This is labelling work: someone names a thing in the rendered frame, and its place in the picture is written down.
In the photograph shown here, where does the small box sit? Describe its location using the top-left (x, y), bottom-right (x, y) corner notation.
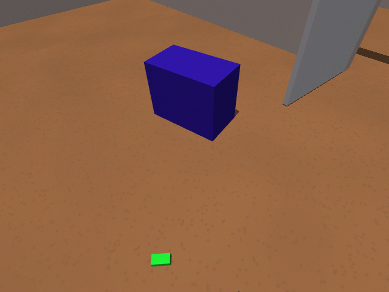
top-left (151, 253), bottom-right (171, 266)

